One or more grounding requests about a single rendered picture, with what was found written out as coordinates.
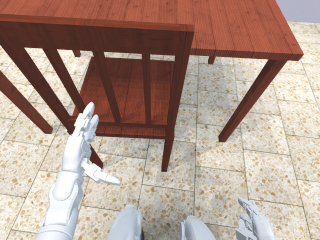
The robot right shin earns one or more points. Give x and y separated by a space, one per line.
191 217

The chair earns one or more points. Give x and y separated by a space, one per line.
133 98

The robot shin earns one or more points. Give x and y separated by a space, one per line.
132 207
191 217

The robot left shin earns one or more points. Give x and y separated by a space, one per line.
132 207

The table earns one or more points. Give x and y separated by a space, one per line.
251 29

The robot left forearm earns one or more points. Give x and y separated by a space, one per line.
62 216

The robot left hand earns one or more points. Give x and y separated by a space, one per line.
78 145

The robot right hand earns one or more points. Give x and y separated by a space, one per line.
259 227

